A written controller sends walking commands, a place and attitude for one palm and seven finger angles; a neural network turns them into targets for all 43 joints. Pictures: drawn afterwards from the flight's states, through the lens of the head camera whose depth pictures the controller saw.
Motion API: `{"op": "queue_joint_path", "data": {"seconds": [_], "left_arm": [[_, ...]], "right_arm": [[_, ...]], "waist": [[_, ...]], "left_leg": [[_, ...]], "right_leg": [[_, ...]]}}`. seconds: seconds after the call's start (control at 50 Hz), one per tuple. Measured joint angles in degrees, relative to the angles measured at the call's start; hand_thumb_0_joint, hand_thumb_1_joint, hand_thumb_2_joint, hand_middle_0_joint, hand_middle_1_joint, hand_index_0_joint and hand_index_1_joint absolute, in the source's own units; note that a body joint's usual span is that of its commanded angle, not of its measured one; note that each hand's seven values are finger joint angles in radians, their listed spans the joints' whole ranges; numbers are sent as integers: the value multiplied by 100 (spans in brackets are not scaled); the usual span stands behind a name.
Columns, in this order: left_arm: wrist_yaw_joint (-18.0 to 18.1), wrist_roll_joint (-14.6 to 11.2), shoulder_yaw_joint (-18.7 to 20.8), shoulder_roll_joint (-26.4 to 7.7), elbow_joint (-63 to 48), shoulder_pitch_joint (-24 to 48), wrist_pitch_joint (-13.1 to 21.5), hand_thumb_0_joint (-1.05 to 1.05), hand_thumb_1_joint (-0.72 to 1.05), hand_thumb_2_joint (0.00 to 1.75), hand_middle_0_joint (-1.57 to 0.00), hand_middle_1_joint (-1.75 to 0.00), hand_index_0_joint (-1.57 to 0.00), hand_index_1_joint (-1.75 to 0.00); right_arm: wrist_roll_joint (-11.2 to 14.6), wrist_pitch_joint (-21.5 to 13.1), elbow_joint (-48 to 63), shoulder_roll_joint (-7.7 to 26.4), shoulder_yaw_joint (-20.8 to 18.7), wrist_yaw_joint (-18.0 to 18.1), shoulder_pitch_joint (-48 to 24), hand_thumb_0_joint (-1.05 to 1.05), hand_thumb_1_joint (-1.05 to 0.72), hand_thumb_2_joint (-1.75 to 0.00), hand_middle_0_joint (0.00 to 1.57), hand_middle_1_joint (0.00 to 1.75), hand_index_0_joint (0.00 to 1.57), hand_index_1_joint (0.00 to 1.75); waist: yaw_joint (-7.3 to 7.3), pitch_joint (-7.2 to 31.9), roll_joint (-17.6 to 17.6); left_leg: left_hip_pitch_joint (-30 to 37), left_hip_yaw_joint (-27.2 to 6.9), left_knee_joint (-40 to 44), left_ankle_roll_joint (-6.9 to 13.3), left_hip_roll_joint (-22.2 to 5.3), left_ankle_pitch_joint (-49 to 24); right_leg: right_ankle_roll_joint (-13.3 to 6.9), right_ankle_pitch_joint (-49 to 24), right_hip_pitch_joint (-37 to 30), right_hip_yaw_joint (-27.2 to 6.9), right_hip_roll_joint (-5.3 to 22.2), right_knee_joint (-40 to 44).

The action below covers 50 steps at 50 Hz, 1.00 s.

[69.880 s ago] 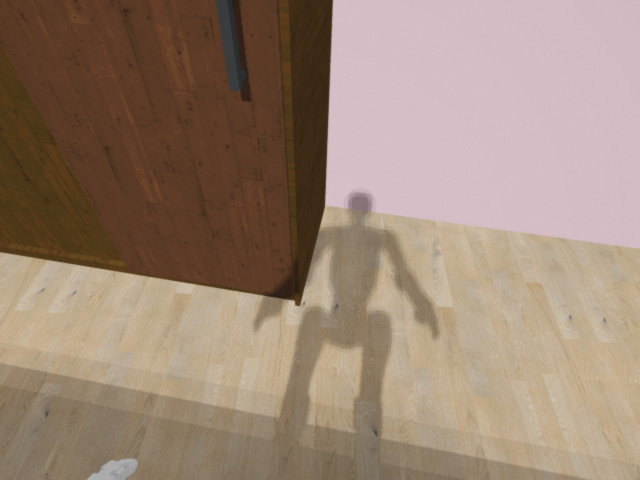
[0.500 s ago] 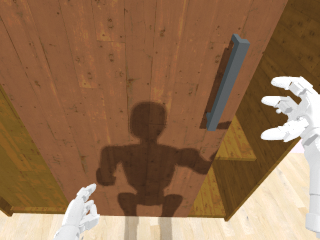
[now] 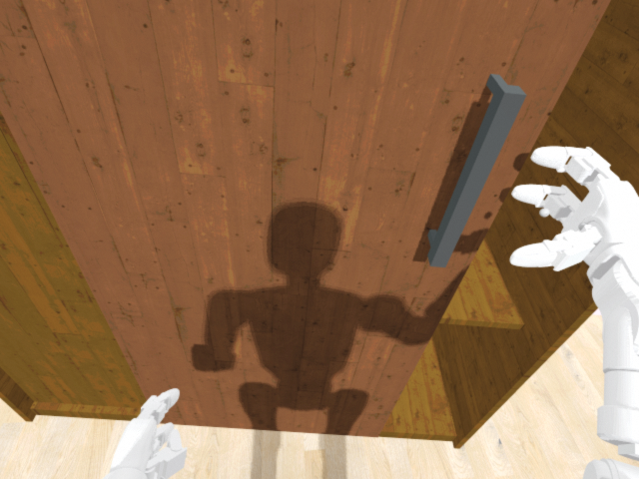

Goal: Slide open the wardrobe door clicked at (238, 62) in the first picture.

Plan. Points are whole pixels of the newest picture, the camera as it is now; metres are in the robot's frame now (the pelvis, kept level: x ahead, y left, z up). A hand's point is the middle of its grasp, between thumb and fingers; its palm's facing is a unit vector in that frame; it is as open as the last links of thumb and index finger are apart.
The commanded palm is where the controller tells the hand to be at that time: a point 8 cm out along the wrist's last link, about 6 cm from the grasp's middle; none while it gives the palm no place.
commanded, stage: move the hooked fingers beside the handle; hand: right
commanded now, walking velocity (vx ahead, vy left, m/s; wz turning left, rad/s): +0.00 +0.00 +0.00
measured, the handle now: (463, 181) +0.42 -0.14 +0.22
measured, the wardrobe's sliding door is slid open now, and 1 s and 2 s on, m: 0.24 0.24 0.24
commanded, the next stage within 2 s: none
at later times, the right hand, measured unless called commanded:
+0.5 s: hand (548, 236) +0.33 -0.21 +0.22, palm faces +0.04 +1.00 -0.05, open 14.0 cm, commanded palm +0.30 -0.26 +0.23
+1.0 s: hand (563, 224) +0.33 -0.21 +0.24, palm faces +0.08 +1.00 -0.05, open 14.0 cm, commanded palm +0.30 -0.26 +0.23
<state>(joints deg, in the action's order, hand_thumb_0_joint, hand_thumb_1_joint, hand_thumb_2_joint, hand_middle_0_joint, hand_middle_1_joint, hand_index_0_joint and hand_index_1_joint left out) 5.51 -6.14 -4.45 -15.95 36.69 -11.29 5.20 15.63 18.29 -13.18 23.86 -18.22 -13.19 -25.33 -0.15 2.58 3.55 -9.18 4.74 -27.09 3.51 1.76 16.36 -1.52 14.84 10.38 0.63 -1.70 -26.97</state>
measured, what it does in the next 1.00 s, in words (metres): stands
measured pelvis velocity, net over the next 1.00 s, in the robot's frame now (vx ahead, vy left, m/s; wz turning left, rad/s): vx -0.01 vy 0.00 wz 0.01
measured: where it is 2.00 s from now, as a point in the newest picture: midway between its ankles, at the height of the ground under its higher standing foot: outside the picture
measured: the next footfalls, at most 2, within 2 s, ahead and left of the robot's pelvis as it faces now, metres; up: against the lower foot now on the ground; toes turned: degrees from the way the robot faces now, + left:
none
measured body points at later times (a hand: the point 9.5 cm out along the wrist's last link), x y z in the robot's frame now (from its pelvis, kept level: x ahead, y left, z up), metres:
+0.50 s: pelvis -0.01 +0.00 +0.00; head -0.04 +0.03 +0.45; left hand +0.19 +0.23 -0.07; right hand +0.32 -0.26 +0.22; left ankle -0.02 +0.07 -0.74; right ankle +0.00 -0.10 -0.74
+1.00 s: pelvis -0.01 +0.00 +0.00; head -0.05 +0.02 +0.45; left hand +0.17 +0.23 -0.08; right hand +0.32 -0.27 +0.24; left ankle -0.02 +0.07 -0.74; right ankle +0.00 -0.10 -0.74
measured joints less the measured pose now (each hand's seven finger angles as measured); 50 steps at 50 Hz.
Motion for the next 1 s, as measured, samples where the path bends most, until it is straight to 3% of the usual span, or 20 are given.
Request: {"op": "queue_joint_path", "data": {"seconds": [0.14,0.32,0.5,0.68,0.84,1.0], "left_arm": [[-37,-23,38,-24,-84,-61,-73,1,91,90,-20,-30,-20,-30],[35,-27,57,-62,-24,23,39,1,91,90,-20,-30,-20,-30],[-52,-22,0,34,-140,216,-62,1,91,90,-20,-30,-20,-30],[-3,3,-44,63,-76,152,7,1,91,90,-20,-30,-20,-30],[0,-44,-25,1,-2,174,-84,1,91,90,-20,-30,-20,-30],[-14,39,-30,92,-9,42,-10,1,91,90,-20,-30,-20,-30]], "right_arm": [[-1,108,-15,103,-195,-43,350,-2,50,-30,30,120,30,120],[42,-123,451,-22,-102,-90,363,-2,50,-30,30,120,30,120],[98,261,395,-104,25,-51,510,-2,50,-30,30,120,30,120],[26,-32,790,-117,-44,103,497,-2,50,-30,30,120,30,120],[89,387,211,-100,246,0,236,-1,50,-30,30,120,30,120],[1,-141,740,-133,-60,256,466,-2,50,-30,30,120,30,120]], "waist": [[30,62,2],[-118,-27,-9],[-65,100,61],[-161,-15,-18],[-89,1,56],[-35,-56,-76]], "left_leg": [[-8,-35,-10,19,38,10],[102,43,2,24,28,4],[4,7,-54,-1,-1,-9],[156,36,-16,7,8,-33],[-3,70,-36,-24,-35,-78],[107,-46,20,-8,5,-89]], "right_leg": [[22,25,-5,33,38,-13],[23,23,-63,-44,26,-59],[4,-17,-6,-6,1,-46],[7,-20,-123,-35,9,-62],[-24,-85,44,-64,-32,-74],[-11,-81,-129,45,6,37]]}}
